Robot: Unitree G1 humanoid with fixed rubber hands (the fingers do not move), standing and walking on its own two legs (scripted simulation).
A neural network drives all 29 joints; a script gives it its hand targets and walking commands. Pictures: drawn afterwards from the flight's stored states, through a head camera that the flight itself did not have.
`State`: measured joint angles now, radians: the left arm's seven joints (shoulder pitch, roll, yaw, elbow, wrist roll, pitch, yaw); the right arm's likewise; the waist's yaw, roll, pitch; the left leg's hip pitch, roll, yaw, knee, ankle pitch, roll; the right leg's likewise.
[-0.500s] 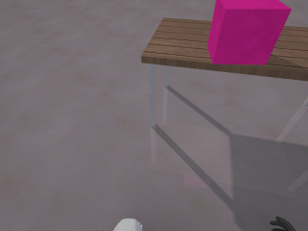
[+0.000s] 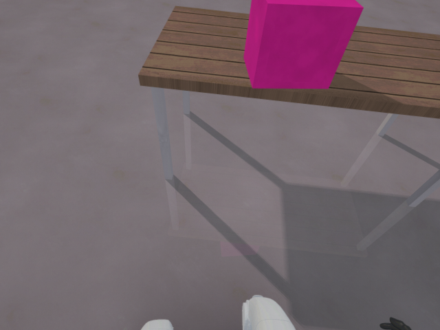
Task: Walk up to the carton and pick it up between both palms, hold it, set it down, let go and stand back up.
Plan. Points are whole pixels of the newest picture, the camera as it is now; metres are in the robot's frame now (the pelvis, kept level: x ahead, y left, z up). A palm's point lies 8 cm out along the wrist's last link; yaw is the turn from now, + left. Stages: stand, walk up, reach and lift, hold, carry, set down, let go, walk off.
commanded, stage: walk up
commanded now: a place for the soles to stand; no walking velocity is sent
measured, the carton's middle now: (293, 36) +1.02 -0.24 +0.06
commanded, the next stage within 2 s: none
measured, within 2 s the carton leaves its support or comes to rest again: neither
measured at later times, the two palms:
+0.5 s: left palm (96, 318) +0.16 +0.24 -0.13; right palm out of the picture +0.05 -0.40 -0.07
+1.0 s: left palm (142, 242) +0.30 +0.17 -0.07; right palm (421, 261) +0.29 -0.47 -0.11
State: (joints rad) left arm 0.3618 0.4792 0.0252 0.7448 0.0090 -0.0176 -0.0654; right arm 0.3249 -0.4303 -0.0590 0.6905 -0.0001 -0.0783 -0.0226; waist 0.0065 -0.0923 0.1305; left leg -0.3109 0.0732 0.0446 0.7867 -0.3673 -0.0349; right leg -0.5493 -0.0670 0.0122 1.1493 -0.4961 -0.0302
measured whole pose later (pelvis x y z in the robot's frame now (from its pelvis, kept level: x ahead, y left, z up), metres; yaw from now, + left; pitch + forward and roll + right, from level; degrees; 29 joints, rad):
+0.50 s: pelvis +0.09 -0.07 -0.02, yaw -3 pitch -5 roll +0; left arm 0.35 0.44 0.03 0.82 0.01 0.00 -0.05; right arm 0.53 -0.45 -0.06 0.72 0.00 -0.05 0.00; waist -0.04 -0.07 0.05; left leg -0.29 0.01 0.05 0.95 -0.57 0.03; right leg -0.65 0.02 0.00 1.25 -0.43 -0.02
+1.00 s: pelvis +0.23 -0.15 +0.00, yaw -3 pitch -6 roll -2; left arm 0.33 0.38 0.03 0.85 0.01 -0.09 0.00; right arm 0.32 -0.46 -0.06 0.72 0.00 0.02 0.03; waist 0.00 0.14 0.11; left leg -0.57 0.09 0.01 1.23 -0.44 0.04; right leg -0.38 -0.01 -0.08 0.78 -0.29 -0.01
